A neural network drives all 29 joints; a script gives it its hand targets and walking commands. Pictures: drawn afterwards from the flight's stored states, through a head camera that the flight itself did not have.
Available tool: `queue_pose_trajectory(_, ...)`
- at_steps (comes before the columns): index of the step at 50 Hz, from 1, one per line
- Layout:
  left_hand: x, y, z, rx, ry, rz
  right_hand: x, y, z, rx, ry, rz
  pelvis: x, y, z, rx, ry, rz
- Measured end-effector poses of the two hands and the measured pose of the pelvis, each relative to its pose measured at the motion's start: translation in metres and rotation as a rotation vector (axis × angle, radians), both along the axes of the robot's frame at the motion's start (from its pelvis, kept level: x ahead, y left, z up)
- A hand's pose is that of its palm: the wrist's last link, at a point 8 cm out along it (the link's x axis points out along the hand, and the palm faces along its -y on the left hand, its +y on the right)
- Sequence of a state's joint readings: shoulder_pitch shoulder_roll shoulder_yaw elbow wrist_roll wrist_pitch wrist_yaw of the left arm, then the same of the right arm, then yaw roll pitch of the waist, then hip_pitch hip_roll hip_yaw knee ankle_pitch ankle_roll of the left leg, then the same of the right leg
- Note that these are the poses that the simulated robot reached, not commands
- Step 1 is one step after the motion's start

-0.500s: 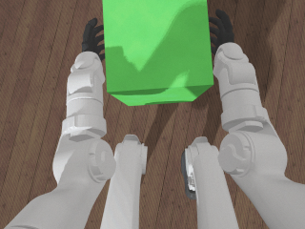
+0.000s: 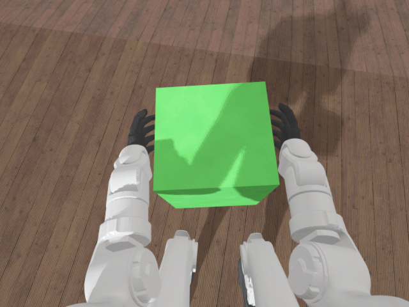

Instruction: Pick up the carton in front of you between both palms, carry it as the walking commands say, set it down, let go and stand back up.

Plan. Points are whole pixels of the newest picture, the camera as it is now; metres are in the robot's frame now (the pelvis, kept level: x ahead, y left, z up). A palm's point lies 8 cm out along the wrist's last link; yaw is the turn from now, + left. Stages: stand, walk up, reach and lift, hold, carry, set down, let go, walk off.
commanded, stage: reach and lift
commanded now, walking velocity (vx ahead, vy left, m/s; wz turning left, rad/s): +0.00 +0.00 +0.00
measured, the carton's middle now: (213, 154) +0.43 +0.02 -0.11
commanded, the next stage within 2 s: hold in 1.74 s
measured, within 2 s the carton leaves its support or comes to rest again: neither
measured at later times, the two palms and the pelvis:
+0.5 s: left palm (114, 137) +0.37 +0.16 +0.11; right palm (336, 133) +0.38 -0.14 +0.12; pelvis +0.04 +0.00 +0.13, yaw +0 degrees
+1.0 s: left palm (87, 130) +0.34 +0.16 +0.19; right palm (384, 128) +0.35 -0.14 +0.19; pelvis +0.04 +0.00 +0.17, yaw +0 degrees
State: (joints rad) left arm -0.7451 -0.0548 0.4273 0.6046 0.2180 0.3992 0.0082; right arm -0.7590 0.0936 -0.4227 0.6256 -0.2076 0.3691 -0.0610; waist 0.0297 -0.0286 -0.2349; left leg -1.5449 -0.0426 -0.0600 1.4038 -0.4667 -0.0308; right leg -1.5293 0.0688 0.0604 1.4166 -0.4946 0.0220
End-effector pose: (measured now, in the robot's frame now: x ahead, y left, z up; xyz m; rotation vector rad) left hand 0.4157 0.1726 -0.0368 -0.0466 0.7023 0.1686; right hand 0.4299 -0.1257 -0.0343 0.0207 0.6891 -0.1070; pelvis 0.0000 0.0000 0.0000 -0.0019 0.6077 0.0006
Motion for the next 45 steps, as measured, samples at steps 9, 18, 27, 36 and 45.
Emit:
queue_pose_trajectory(9, -0.018, -0.004, 0.055, -0.002, -0.003, -0.003, -0.019, -0.004, 0.055, 0.001, -0.003, -0.008, 0.016, 0.000, 0.050, 0.002, -0.105, 0.001)
queue_pose_trajectory(18, -0.035, -0.008, 0.109, -0.001, -0.004, -0.009, -0.039, -0.009, 0.109, 0.000, -0.004, -0.012, 0.032, 0.000, 0.097, 0.002, -0.235, 0.004)
queue_pose_trajectory(27, -0.050, -0.013, 0.163, 0.001, -0.014, -0.019, -0.057, -0.013, 0.163, -0.004, -0.013, -0.017, 0.048, 0.000, 0.137, 0.003, -0.391, 0.006)
queue_pose_trajectory(36, -0.065, -0.016, 0.213, 0.013, -0.041, -0.030, -0.072, -0.017, 0.212, -0.016, -0.040, -0.009, 0.056, 0.001, 0.162, 0.003, -0.559, 0.010)
queue_pose_trajectory(45, -0.073, -0.018, 0.230, 0.026, -0.016, -0.048, -0.083, -0.019, 0.229, -0.027, -0.014, -0.004, 0.050, 0.003, 0.169, 0.005, -0.668, 0.009)
